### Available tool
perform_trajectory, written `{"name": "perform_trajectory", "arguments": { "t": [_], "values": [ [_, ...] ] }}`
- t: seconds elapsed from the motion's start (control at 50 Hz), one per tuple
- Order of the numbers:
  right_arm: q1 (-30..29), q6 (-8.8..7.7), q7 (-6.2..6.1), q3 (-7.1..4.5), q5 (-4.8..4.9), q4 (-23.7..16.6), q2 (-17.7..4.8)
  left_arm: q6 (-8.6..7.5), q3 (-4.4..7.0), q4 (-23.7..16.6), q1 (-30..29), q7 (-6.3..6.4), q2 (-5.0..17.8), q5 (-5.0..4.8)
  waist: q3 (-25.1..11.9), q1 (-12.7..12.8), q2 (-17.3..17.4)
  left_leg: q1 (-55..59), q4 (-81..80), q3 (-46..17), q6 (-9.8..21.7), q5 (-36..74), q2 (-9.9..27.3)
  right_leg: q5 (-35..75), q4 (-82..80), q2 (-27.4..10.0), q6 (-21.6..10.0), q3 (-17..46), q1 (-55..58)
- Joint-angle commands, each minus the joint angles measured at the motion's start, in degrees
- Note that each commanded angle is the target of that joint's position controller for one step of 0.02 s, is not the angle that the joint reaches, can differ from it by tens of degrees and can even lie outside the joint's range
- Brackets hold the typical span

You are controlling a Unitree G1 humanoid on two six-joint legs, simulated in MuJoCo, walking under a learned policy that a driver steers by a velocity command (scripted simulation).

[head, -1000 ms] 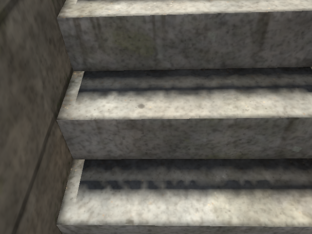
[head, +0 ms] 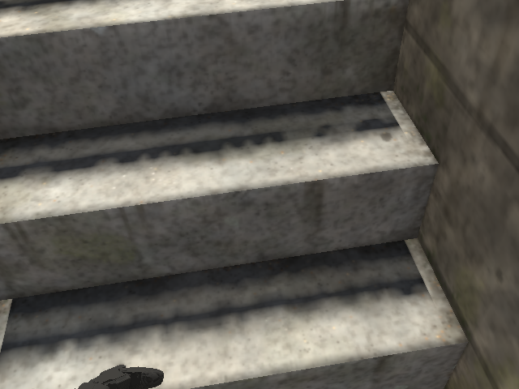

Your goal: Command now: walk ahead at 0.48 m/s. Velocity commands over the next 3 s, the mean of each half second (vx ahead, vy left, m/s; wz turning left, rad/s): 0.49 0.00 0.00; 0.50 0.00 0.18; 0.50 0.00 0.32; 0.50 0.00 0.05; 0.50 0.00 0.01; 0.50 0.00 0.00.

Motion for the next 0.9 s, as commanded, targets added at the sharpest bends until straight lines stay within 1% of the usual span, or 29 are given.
{"name": "perform_trajectory", "arguments": {
  "t": [0.02, 0.04, 0.06, 0.08, 0.12, 0.18, 0.22, 0.24, 0.26, 0.32, 0.34, 0.38, 0.4, 0.42, 0.44, 0.46, 0.48, 0.52, 0.56, 0.6, 0.68, 0.72, 0.76, 0.8, 0.82, 0.84, 0.86, 0.88, 0.9],
  "values": [
    [-6.25, -2.58, 2.41, -1.83, -2.72, -5.51, -11.58, -0.88, 2.91, 6.62, 17.11, -1.1, 8.62, -2.0, 1.18, 6.04, -2.43, -8.35, -3.76, 0.0, 12.45, 42.52, 3.75, 22.86, -40.34, 4.88, 0.75, -13.97, 34.5],
    [-4.69, -2.22, 3.99, -2.36, -2.36, -3.18, -10.94, -0.9, 3.61, 8.29, 23.16, -0.27, 8.37, 0.46, 2.46, 8.71, 2.27, 4.15, 8.35, -1.01, 14.0, 52.73, 3.96, 22.69, -60.6, 4.56, -0.43, -13.9, 33.99],
    [3.53, -1.63, 7.14, -1.19, -5.0, 0.44, -2.59, -0.51, 5.08, 12.45, 35.23, 0.47, 12.68, 1.58, -3.5, 8.0, -1.91, -13.73, 28.82, -4.43, 10.32, 48.14, 2.74, 48.88, -52.84, -1.1, -9.73, 0.2, 56.93],
    [10.11, -1.21, 8.68, 1.62, -5.26, 0.43, 6.23, 0.25, 5.93, 14.36, 40.33, -1.01, 18.33, 0.04, -6.13, 3.09, -18.44, -40.36, 60.9, -0.52, 5.69, 8.14, -4.1, 88.38, -47.25, -15.02, -26.21, 19.25, 71.65],
    [-9.24, -0.83, 5.7, 0.69, -0.41, -7.7, 1.43, -0.04, 3.72, 19.06, 40.44, -2.41, 6.96, 4.36, 3.31, 10.01, -7.69, -76.99, 98.71, -6.59, 10.31, 9.59, -3.21, 47.18, -53.46, -19.53, -20.77, 20.63, 69.63],
    [-26.23, 2.78, 2.59, 3.09, -1.74, -22.72, 2.37, -0.34, -2.04, 24.95, 33.1, -2.35, -8.57, 6.72, 5.04, 2.14, 5.44, -78.62, 95.29, -4.16, 17.91, 9.72, 4.0, 19.35, -56.15, -11.49, -9.89, 4.74, 46.21],
    [-28.79, 5.96, 1.25, 2.9, -0.22, -30.93, -2.56, -1.63, -0.25, 18.49, 12.67, -3.02, -0.34, 6.03, 5.44, -7.54, 5.23, -54.93, 70.05, -0.84, 16.43, 14.97, 7.36, 18.54, -68.06, -5.48, -7.26, -5.36, 14.58],
    [-33.82, 7.45, 0.31, 1.43, 0.29, -35.49, -9.17, -2.7, 1.1, 14.19, 5.62, -2.92, 4.71, 4.83, 3.26, -7.92, 5.23, -39.1, 53.99, 2.29, 14.19, 14.84, 7.68, 16.49, -74.77, -3.33, -8.79, -9.13, 1.85],
    [-41.02, 10.59, 1.96, 2.64, -1.38, -38.44, -10.09, -2.1, 2.31, 13.37, 9.74, -4.07, 11.93, 3.79, -1.83, -7.84, -1.43, -12.45, 52.04, 7.79, 7.75, 13.27, 3.48, 30.69, -89.03, -5.87, -15.75, -4.49, -12.74],
    [-21.77, 12.46, 3.97, 2.37, -2.39, -26.28, -7.9, -4.01, 3.31, 12.83, 13.69, -5.15, 17.57, -0.81, -5.86, -11.01, -4.83, -29.99, 35.39, 12.1, 6.61, 9.13, -2.2, 110.49, -71.03, -12.33, -16.03, -6.36, 34.09],
    [-21.34, 11.92, 3.66, 2.4, -3.18, -24.88, -8.23, -4.03, 2.72, 14.39, 19.97, -5.72, 15.27, -1.38, -8.08, -7.18, -7.83, -33.52, 24.0, 16.36, 6.52, 2.99, -5.37, 125.14, -64.62, -14.69, -18.25, -3.81, 48.75],
    [-13.24, 11.09, 2.63, 1.49, -1.58, -21.32, -8.98, -2.46, 2.3, 20.46, 36.11, -7.72, 10.9, 4.34, -17.33, -1.72, -8.75, -19.03, 19.9, 8.22, 10.5, 22.71, -4.64, 135.01, -47.42, -10.41, -16.38, -7.06, 53.87],
    [-7.9, 8.55, -1.5, 0.1, -4.61, -19.41, -6.27, -7.37, 2.91, 14.26, 35.19, 2.91, 5.57, -6.32, -18.19, -1.94, 0.2, 1.51, 17.87, 4.0, 13.81, -10.98, -4.2, 111.98, -36.07, -10.04, -8.51, -8.19, 41.19],
    [-3.84, 8.17, -3.67, -0.14, -3.8, -15.65, -7.19, -8.53, 2.32, 12.02, 29.06, 5.4, 7.62, -7.81, -12.48, -5.19, 8.91, 1.2, 4.26, -7.31, 16.24, -15.57, 0.53, 93.61, -25.93, -5.28, -8.5, -9.39, 27.56],
    [-5.1, 8.21, -4.94, -1.28, -4.19, -13.26, -10.1, -7.98, 2.22, 7.75, 18.02, 5.54, 6.44, -5.3, -7.29, -6.81, 22.64, -2.08, -12.15, -30.91, 23.93, -18.73, 11.3, 34.02, 3.23, 6.37, -5.43, -9.05, 11.64],
    [-7.53, 7.57, -5.24, -2.42, -5.83, -13.39, -11.21, -5.88, 1.65, 1.68, 9.79, 5.62, 0.35, 0.69, 1.59, -6.66, 14.53, -7.35, -19.82, -37.73, 23.88, -18.22, 11.11, 16.88, 34.23, 9.51, -6.1, 3.41, -1.78],
    [0.39, 6.08, 0.37, -0.63, -5.08, -11.67, -9.42, -0.35, 1.22, 9.04, 16.86, -3.0, 0.82, -1.05, 5.62, -6.84, 10.33, -9.08, -17.44, -43.9, 15.29, -17.12, 11.68, 25.45, 45.73, 9.45, -10.64, 15.36, -17.09],
    [-9.99, 3.2, 3.22, -1.53, -1.07, -10.12, -7.52, 0.47, 1.34, 6.42, 20.72, -3.41, -1.5, 0.58, 7.96, 3.22, 0.9, -8.97, -19.43, -29.65, 13.54, -0.57, 10.72, 19.42, 44.03, 11.64, -12.68, 17.06, -23.12],
    [-21.51, 0.24, 3.3, -0.79, -1.36, -10.53, -2.86, 0.59, 0.71, 4.61, 19.84, -2.05, -0.04, 3.32, 4.54, 11.75, -2.27, -14.21, -22.94, -15.31, 11.01, 2.54, 8.05, 20.67, 31.65, 6.47, -11.48, 7.05, -16.9],
    [-30.69, -0.02, 3.18, -1.04, -2.63, -15.7, -6.21, 1.98, 0.85, 4.49, 16.35, -2.08, 1.5, 2.19, 2.45, 12.42, 4.61, -26.52, -32.24, -11.46, 15.16, 4.05, 10.02, 10.81, 37.26, 4.96, -7.05, -3.18, -2.29],
    [9.49, -1.44, -0.15, 0.43, -4.27, -0.49, -5.23, 0.21, -1.89, -1.41, 3.71, -0.14, -1.11, 2.63, 3.7, 1.33, 4.3, 21.61, -23.71, -18.25, 13.86, 32.57, 17.69, 0.24, 58.64, 4.86, -8.35, 5.69, -45.93],
    [9.97, -1.97, -0.67, -0.12, -5.5, 0.39, -7.17, -0.08, -2.56, -9.4, -8.67, 1.05, -0.35, 1.66, 0.94, 1.85, 3.51, 23.36, -26.42, -11.8, 9.81, 40.96, 16.18, -15.85, 48.3, 1.44, -9.29, 0.4, -45.76],
    [-5.3, 0.16, 3.23, -2.06, -2.83, -6.06, -13.22, 2.21, -1.44, -11.36, -7.47, 2.0, 2.78, 0.73, -1.26, 10.92, 0.99, -7.02, -34.18, -3.4, 9.08, 47.29, 8.73, -1.16, 8.53, -1.38, -8.45, -6.8, -8.23],
    [-1.39, 1.65, 6.02, -4.01, 0.28, -4.73, -21.67, 5.27, -2.2, -11.95, -6.51, -0.14, -1.51, -0.57, -7.07, 15.81, 8.3, -14.17, -34.88, -8.27, 20.88, 92.54, 14.01, -12.03, -7.56, 9.09, 0.81, -16.04, 14.96],
    [-1.44, 1.5, 7.74, -2.71, 1.07, -7.04, -16.51, 3.87, -0.32, -5.22, 6.97, -0.72, 0.76, 0.44, -12.42, 15.42, 10.37, -8.72, -20.53, -3.65, 20.95, 116.61, 12.13, -1.02, -7.18, 13.11, -1.98, -16.82, 22.49],
    [-2.71, 1.02, 9.08, -1.04, -2.63, -9.46, -10.85, 2.79, 3.23, 3.17, 25.88, 0.33, 11.5, 1.24, -20.12, 17.06, -6.55, -20.58, 4.32, -0.88, 14.37, 100.73, 7.68, 9.91, -22.64, 0.15, -13.09, 8.39, 36.38],
    [0.68, 2.17, 10.47, 1.24, -5.33, -8.12, -3.77, 3.44, 4.41, 9.41, 40.52, 1.08, 17.08, 5.16, -23.72, 20.54, -19.65, -32.82, 29.2, -6.17, 10.66, 40.28, 0.69, -7.54, -48.05, -12.44, -21.77, 44.31, 46.65],
    [-2.25, 2.37, 9.45, 1.24, -3.12, -7.47, -1.83, 3.07, 4.13, 11.86, 42.85, 0.58, 14.55, 5.19, -13.26, 20.51, -18.84, -42.67, 55.21, -14.19, 10.53, 37.9, 1.89, -27.02, -54.14, -13.55, -20.27, 55.41, 39.64],
    [-5.61, 1.39, 7.36, 1.41, -0.64, -7.75, -1.89, 1.84, 4.33, 14.39, 37.49, 0.24, 11.81, 2.42, -2.74, 16.01, -16.55, -52.29, 69.38, -9.55, 10.62, 35.88, 3.79, -24.8, -52.77, -13.61, -16.9, 46.85, 33.7]
  ]
}}
Next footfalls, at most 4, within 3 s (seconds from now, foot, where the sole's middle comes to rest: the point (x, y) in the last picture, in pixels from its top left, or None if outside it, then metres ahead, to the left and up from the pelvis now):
0.04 right None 0.04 -0.15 -0.73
0.36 left None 0.27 0.05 -0.52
0.80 right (387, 321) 0.48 -0.22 -0.31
1.40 left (165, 162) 0.73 0.16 -0.11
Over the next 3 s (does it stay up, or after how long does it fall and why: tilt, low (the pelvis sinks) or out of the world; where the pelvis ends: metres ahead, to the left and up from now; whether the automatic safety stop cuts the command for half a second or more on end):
stays up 1.13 0.30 1.00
